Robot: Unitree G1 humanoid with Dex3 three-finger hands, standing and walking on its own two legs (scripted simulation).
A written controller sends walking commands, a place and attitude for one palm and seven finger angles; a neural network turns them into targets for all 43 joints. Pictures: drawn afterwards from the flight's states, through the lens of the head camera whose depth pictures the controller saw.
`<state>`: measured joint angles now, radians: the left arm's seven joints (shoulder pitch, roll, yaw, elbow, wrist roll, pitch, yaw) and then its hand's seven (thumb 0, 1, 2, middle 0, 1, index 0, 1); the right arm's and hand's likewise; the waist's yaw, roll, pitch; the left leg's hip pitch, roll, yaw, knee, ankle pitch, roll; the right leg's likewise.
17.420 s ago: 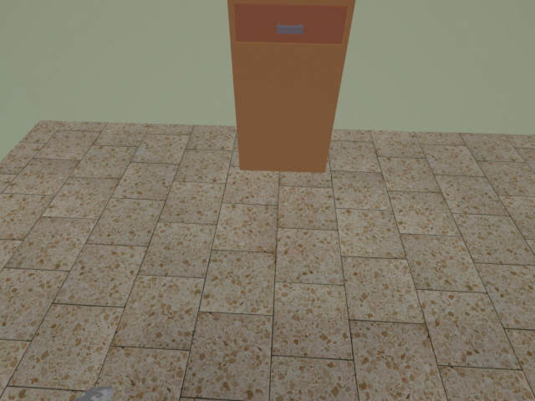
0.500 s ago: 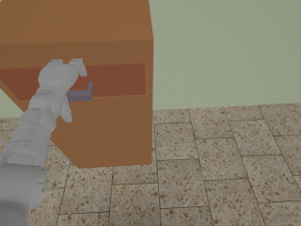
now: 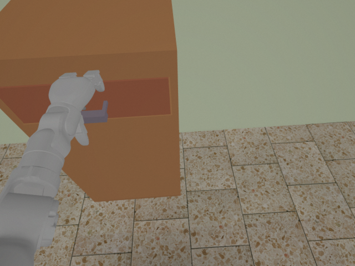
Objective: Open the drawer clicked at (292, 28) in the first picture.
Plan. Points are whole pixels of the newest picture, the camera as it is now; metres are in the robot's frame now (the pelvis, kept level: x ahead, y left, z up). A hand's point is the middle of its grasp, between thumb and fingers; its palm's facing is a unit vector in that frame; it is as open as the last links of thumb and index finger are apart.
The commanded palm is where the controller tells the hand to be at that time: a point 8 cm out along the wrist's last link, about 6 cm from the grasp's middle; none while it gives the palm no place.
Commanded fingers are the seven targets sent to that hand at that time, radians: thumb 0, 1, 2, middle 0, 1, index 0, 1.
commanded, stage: move the hooked fingers above the handle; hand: left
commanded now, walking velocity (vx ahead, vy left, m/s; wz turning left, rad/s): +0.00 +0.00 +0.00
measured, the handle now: (88, 111) +0.50 +0.24 +0.04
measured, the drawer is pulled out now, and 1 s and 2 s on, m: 0.00 0.00 0.00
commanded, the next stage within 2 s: none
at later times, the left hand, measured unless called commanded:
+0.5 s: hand (84, 107) +0.46 +0.22 +0.09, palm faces +0.00 -0.04 -1.00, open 13.8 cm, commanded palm +0.44 +0.25 +0.16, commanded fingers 0.00 -0.50 0.30 -0.30 -1.20 -0.30 -1.20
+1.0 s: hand (81, 111) +0.46 +0.23 +0.08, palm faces -0.03 -0.06 -1.00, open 13.8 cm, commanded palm +0.44 +0.26 +0.16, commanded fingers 0.00 -0.50 0.30 -0.30 -1.20 -0.30 -1.20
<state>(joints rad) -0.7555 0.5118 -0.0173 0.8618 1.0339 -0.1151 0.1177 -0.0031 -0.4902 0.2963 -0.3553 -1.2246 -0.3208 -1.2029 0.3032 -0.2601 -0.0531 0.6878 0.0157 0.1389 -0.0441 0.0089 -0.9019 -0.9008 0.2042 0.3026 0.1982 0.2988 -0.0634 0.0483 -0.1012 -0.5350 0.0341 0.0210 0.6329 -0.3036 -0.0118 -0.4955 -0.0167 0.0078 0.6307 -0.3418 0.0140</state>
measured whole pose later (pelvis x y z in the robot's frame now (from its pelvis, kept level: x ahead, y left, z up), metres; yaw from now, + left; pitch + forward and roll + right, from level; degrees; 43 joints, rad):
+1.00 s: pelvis +0.00 +0.01 +0.00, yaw +0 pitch +12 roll -1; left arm -0.75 0.54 -0.02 0.83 1.03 -0.19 0.10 0.00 -0.49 0.30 -0.33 -1.20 -0.32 -1.20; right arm 0.31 -0.27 -0.07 0.70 0.02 0.12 -0.06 0.01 -0.90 -0.90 0.20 0.30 0.20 0.30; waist -0.07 0.03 -0.09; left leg -0.56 0.03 0.01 0.66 -0.31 -0.01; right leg -0.51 -0.02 0.00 0.64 -0.34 0.02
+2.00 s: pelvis +0.00 +0.00 +0.00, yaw +1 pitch +11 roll +0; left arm -0.75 0.54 -0.08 0.83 0.99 -0.16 0.01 -0.01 -0.49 0.30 -0.32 -1.20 -0.32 -1.21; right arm 0.32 -0.27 -0.06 0.70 0.03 0.12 -0.08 0.01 -0.90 -0.90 0.21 0.30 0.20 0.30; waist -0.05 0.04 -0.08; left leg -0.52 0.03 0.00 0.63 -0.29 -0.02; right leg -0.46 -0.02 -0.02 0.62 -0.34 0.01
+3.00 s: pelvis -0.02 +0.00 +0.00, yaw -1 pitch +12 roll +0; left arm -0.86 0.48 -0.06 1.03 1.06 0.02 0.20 0.00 -0.49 0.30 -0.35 -1.22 -0.35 -1.27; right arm 0.29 -0.24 -0.01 0.71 0.03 0.14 -0.06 0.01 -0.90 -0.90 0.21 0.30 0.20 0.30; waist -0.09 0.06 -0.12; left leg -0.58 0.04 0.03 0.65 -0.29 -0.01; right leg -0.55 -0.01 0.02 0.66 -0.33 0.01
